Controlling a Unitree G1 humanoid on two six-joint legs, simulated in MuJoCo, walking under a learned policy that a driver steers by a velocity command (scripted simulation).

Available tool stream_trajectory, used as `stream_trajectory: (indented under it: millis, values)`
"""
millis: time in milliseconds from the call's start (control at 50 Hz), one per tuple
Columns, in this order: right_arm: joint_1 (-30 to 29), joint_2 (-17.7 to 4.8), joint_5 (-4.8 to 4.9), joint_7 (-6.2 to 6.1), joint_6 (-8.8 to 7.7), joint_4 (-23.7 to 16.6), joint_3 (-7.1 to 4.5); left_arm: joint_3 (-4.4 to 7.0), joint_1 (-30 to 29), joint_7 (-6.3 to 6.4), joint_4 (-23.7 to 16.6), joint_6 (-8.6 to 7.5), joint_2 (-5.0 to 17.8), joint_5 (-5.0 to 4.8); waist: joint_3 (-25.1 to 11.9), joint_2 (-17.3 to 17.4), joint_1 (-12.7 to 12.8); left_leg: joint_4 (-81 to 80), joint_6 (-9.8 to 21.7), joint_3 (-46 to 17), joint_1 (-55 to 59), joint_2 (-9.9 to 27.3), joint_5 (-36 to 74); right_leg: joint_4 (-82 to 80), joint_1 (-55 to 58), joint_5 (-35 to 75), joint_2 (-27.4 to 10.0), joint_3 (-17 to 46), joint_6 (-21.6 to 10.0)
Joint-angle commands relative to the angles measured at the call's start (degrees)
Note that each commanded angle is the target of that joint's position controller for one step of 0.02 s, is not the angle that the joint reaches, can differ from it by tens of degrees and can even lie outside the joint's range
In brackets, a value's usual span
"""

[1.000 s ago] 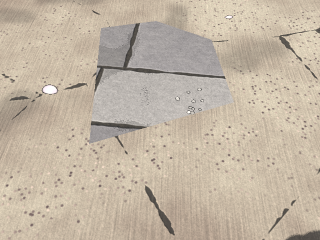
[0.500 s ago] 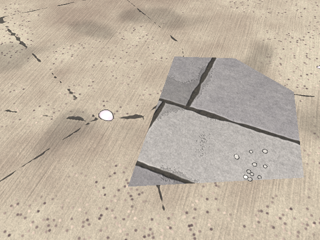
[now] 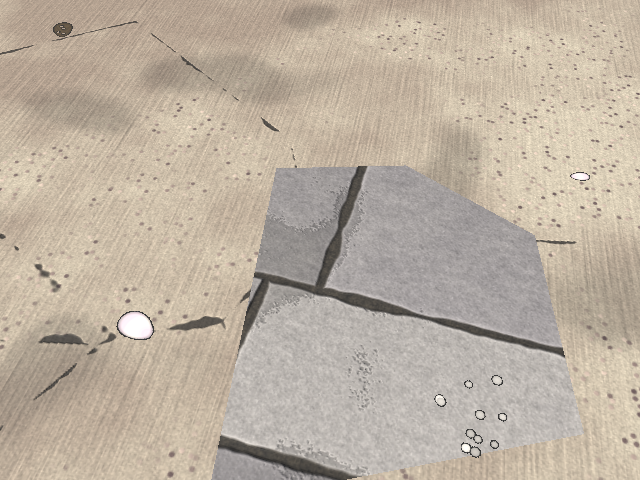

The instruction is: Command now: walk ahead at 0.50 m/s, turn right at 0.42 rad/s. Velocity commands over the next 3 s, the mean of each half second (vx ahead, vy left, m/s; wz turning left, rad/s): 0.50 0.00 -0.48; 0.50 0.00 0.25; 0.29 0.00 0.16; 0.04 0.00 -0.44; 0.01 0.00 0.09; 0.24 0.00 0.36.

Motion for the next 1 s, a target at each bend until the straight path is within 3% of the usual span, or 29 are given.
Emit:
stream_trajectory:
  millis: [20,100,200,260,280,300,320,340,360,380,400,420,440,460,520,600,660,740,800,820,840,860,880,900,920,940,960,980,1000]
  values:
    - [-3.59,-7.09,-0.19,-0.63,-1.5,-2.69,-1.82,0.41,0.78,-0.21,-3.6,0.05,1.43,0.28,0.76,6.21,1.63,-11.03,8.41,-7.85,1.55,16.36,14.82,-4.91,-4.8,8.07,-2.21,3.04,0.58]
    - [-1.77,-9.13,0.33,-1.38,-0.8,-1.09,-2.26,-0.42,-6.76,-1.81,-6.26,-0.41,0.1,0.46,2.89,4.91,-1.12,-11.82,7.03,-1.43,3.29,15.74,15.92,-17.66,-3.04,16.74,-1.24,-1.4,-0.48]
    - [2.52,-11.14,1.61,-1.68,1.27,1.47,-2.97,-0.63,-14.12,-3.58,-10.99,-0.32,0.35,0.35,4.75,4.72,-2.99,-7.7,5.64,1.92,13.21,18.51,22.68,-25.09,-5.43,11.64,0.18,-5.25,-3.38]
    - [1.49,-13.55,2.05,-2.32,2.61,1.15,-3.6,0.86,-10.1,-4.0,-11.79,0.18,3.09,0.44,-0.24,7.86,0.96,4.1,3.72,4.39,15.86,18.37,49.07,-25.33,4.23,2.96,5.52,-10.14,-6.66]
    - [0.86,-14.05,2.14,-2.56,3.11,0.88,-3.7,2.12,-3.8,-3.77,-10.51,0.37,5.18,0.32,-3.88,8.04,4.68,13.31,2.82,5.26,14.29,17.42,53.99,-26.38,12.52,1.85,7.99,-11.17,-8.26]
    - [0.13,-13.46,2.24,-2.84,3.16,0.45,-3.3,4.04,5.77,-2.92,-8.13,0.64,8.37,0.25,-8.65,6.34,9.88,26.53,0.72,6.34,6.71,15.16,48.61,-30.48,27.63,5.31,9.42,-9.53,-10.65]
    - [2.85,-8.33,0.38,-2.72,2.46,-1.44,-1.69,5.65,11.05,-1.56,-6.9,1.28,14.15,0.09,-13.59,-4.5,9.18,46.35,-2.29,6.35,-13.27,9.99,15.61,-31.58,46.58,4.34,-2.32,10.43,-16.07]
    - [4.76,-4.05,0.19,-1.84,0.25,-4.03,0.24,5.34,8.51,-1.89,-9.07,0.25,16.55,0.26,-21.48,-11.21,4.81,61.68,-4.32,-5.86,-31.02,-1.59,-24.14,-41.5,58.15,-4.71,-14.13,43.55,-26.66]
    - [-2.42,-9.8,2.28,-0.93,-1.47,-4.99,-1.16,3.78,8.62,-2.26,-9.2,-0.54,10.75,0.54,-19.4,-3.17,8.69,63.15,-3.09,-13.69,-37.09,2.02,-20.98,-45.0,57.11,-6.14,-13.04,40.03,-23.24]
    - [-5.42,-10.04,3.39,-0.56,-2.43,-6.29,-1.1,3.11,6.55,-2.25,-8.93,-1.16,8.74,0.74,-11.6,-1.73,7.47,59.4,-1.72,-12.87,-38.46,4.35,-15.79,-45.25,49.59,-2.63,-10.98,31.12,-20.71]
    - [-5.46,-9.09,2.29,-1.0,-2.8,-5.65,-0.97,2.74,2.8,-2.18,-9.23,-1.42,7.54,0.57,-7.31,3.35,4.51,53.77,-1.62,-12.65,-35.57,6.81,-11.79,-45.38,41.15,3.11,-8.13,24.8,-18.53]
    - [-4.49,-9.49,1.08,-1.29,-2.38,-4.64,-1.37,1.96,-0.36,-1.94,-9.95,-1.47,5.18,0.98,-5.0,3.54,2.48,49.54,-2.02,-12.24,-32.03,8.56,-8.9,-46.33,35.2,9.33,-6.44,19.7,-17.3]
    - [-2.97,-9.54,0.91,-1.1,-1.64,-4.27,-1.51,1.63,-1.78,-1.69,-10.72,-1.6,4.64,1.78,-4.65,1.06,0.94,48.26,-2.64,-12.37,-28.18,9.38,-7.32,-47.39,30.62,14.43,-5.83,17.98,-17.57]
    - [-1.2,-8.96,0.78,-0.97,-0.92,-3.46,-1.46,1.42,-2.44,-1.56,-10.55,-1.86,3.99,1.82,-4.82,1.09,0.23,46.55,-3.54,-11.67,-26.43,9.83,-6.33,-48.32,28.58,18.45,-5.41,15.58,-17.67]
    - [-3.1,-6.57,0.7,-1.0,0.61,-3.25,-0.76,1.46,-0.5,-1.02,-8.42,-2.62,5.29,1.7,-2.76,0.8,0.86,39.8,-5.51,-9.72,-27.4,10.26,0.49,-50.76,25.01,24.34,-4.05,7.98,-16.62]
    - [-9.54,-5.25,1.38,-0.5,0.45,-4.48,0.02,1.18,1.39,-0.47,-6.31,-2.84,5.79,1.9,-0.42,-0.09,3.92,25.22,-4.76,-8.82,-27.5,9.41,15.83,-52.93,25.75,18.86,-1.96,1.35,-12.91]
    - [-13.72,-4.97,2.07,0.29,0.14,-5.68,0.37,1.32,3.15,-0.47,-4.23,-3.1,6.82,1.87,1.59,-0.06,5.95,18.52,-3.58,-8.34,-27.19,7.95,20.82,-54.47,28.78,14.39,-4.01,0.02,-12.18]
    - [-16.85,-5.26,2.26,1.77,-0.04,-7.82,0.42,1.66,4.82,-0.27,-1.6,-2.19,6.99,1.57,3.45,0.8,6.69,14.23,-0.95,-9.09,-32.66,6.22,14.55,-51.54,39.31,19.71,-7.82,-1.63,-11.4]
    - [-13.72,-6.44,1.81,2.57,0.06,-8.31,-0.14,2.15,3.16,0.54,-1.5,-1.11,8.35,1.4,0.2,-1.01,3.95,13.53,1.8,-5.75,-27.47,2.9,6.1,-43.72,43.34,41.03,-8.37,-4.05,-9.3]
    - [-9.66,-8.02,1.64,2.42,0.33,-7.63,-1.0,2.3,2.48,0.93,-1.77,-0.64,9.01,1.48,-3.11,-1.94,1.68,13.93,2.95,-3.76,-21.53,0.64,3.7,-37.49,43.52,51.58,-7.61,-5.17,-8.4]
    - [-2.04,-10.34,1.55,2.05,0.52,-5.87,-2.4,2.06,1.49,1.37,-2.22,-0.06,8.82,1.46,-7.65,-0.84,-2.64,11.79,4.65,-2.49,-10.65,-1.79,5.58,-26.51,40.47,56.23,-5.35,-7.66,-6.65]
    - [6.87,-14.27,1.53,1.33,0.88,-4.66,-3.75,1.24,2.34,1.93,-3.43,-0.25,7.42,2.22,-13.94,3.83,-6.14,12.04,8.35,-13.84,6.93,5.36,8.43,-9.98,27.62,41.93,-3.42,-8.91,-4.36]
    - [9.17,-18.86,1.97,1.22,0.64,-4.57,-4.67,-1.1,9.19,0.72,-5.31,-1.81,0.3,3.35,-20.24,18.1,-1.45,7.95,20.17,-45.32,28.03,19.45,-0.96,11.43,1.57,-7.91,9.59,-6.46,0.1]
    - [10.63,-13.1,2.47,1.05,0.74,-4.52,-3.3,-0.73,5.53,-0.28,-4.69,-3.81,4.1,1.84,-23.54,14.14,-5.01,1.04,20.45,-54.26,32.51,20.47,-9.22,17.89,-6.62,-18.81,9.48,2.84,-0.37]
    - [7.82,-11.18,2.03,0.61,0.87,-5.1,-2.7,-0.17,0.05,-1.07,-6.8,-5.21,6.68,-0.26,-14.91,11.38,-5.66,-0.31,17.34,-45.98,26.77,18.93,-9.07,17.27,-11.26,-14.4,6.01,3.54,-1.43]
    - [4.53,-10.51,1.72,0.36,1.0,-6.06,-2.47,-0.5,-3.12,-1.03,-7.74,-5.96,6.24,0.02,-10.19,5.08,-4.29,-0.82,15.46,-40.1,18.72,16.82,-5.03,12.94,-10.08,-10.22,3.49,2.63,-1.92]
    - [1.39,-9.26,1.52,0.31,1.21,-6.79,-1.96,-0.19,-5.15,-0.71,-8.0,-6.07,6.09,1.63,-5.33,1.18,-2.3,-2.3,14.21,-35.28,10.36,14.61,1.55,7.25,-7.57,-7.74,1.99,1.67,-1.57]
    - [-0.23,-9.03,0.82,0.05,1.18,-7.62,-1.7,0.16,-4.15,-0.58,-8.42,-5.68,6.31,2.23,-4.65,3.79,-0.13,-3.36,14.79,-33.36,5.19,13.66,7.7,4.8,-3.68,-6.46,1.08,1.91,-0.94]
    - [-1.35,-8.89,0.89,-0.05,1.31,-8.21,-1.68,0.23,-2.85,-0.53,-8.43,-5.15,6.05,2.54,-3.94,4.78,1.07,-4.32,15.1,-31.97,2.29,12.63,11.15,2.43,-1.76,-6.46,0.73,1.72,-0.04]
Next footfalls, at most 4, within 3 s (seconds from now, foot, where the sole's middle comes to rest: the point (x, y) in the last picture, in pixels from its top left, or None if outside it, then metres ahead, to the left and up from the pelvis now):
0.30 right None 0.32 -0.16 -0.78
0.86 left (327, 400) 0.67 -0.02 -0.78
1.30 right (404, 303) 0.93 -0.23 -0.78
1.70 left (314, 311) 0.91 0.00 -0.78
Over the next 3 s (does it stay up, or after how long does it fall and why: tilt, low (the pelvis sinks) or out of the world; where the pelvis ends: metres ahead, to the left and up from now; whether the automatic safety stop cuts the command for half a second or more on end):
stays up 0.92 -0.11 0.00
